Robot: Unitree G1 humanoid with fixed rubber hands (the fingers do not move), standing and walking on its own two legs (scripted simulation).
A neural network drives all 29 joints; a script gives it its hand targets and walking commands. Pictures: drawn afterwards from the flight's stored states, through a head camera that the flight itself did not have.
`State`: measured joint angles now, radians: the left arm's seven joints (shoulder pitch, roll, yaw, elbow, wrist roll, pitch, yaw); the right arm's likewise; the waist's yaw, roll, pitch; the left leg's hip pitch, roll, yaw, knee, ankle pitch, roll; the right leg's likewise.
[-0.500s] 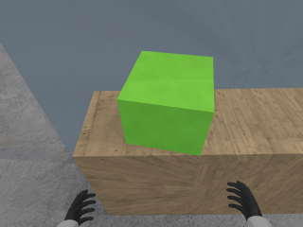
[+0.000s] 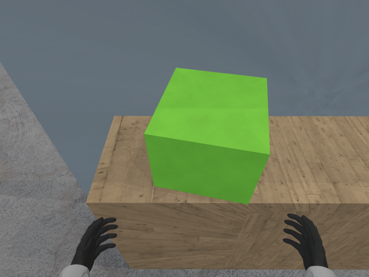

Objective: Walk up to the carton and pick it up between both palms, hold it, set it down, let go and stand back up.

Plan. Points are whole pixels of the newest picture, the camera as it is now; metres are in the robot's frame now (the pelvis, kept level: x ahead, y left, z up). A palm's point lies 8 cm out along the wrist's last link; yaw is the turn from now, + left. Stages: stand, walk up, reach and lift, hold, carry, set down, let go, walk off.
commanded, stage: reach and lift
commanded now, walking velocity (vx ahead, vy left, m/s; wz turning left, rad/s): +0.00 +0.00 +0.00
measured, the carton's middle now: (210, 132) +0.49 -0.02 +0.02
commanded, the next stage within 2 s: none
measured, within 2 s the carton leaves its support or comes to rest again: neither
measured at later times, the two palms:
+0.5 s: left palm (87, 221) +0.22 +0.24 +0.02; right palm (310, 229) +0.22 -0.21 +0.02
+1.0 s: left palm (101, 177) +0.30 +0.23 +0.06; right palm (318, 199) +0.27 -0.23 +0.06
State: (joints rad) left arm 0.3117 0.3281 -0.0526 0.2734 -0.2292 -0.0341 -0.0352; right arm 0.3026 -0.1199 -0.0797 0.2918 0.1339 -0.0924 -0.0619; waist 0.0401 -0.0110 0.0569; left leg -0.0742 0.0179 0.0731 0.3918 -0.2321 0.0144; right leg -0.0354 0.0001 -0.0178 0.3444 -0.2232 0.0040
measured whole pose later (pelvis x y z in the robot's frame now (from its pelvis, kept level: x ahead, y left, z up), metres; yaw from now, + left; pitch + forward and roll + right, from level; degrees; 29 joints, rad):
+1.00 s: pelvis -0.01 -0.01 +0.00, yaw +0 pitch -2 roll +0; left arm -0.19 0.39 0.03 0.33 -0.32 0.19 -0.09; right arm -0.07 -0.19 -0.07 0.16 0.27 0.19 -0.17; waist -0.02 -0.01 0.04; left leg -0.16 0.02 0.06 0.39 -0.20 0.01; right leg -0.13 0.01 0.00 0.36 -0.21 0.00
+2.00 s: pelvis -0.01 +0.00 +0.00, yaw +1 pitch +10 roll -2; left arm -0.93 0.46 -0.06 0.96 -0.32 0.23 -0.04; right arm -0.82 -0.33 -0.04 0.85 0.35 0.19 -0.11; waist -0.11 0.00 -0.11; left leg -0.42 0.02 0.02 0.44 -0.19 0.01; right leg -0.35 0.02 -0.02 0.35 -0.17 0.00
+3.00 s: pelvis -0.03 -0.01 -0.03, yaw +1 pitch +26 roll -2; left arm -1.10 0.37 -0.17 1.45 -0.36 -0.24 -0.02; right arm -0.98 -0.25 -0.03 1.23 0.32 -0.15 -0.10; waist -0.12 0.03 -0.27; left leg -0.89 0.03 -0.02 0.66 -0.23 0.00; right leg -0.83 0.03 -0.05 0.60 -0.22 -0.01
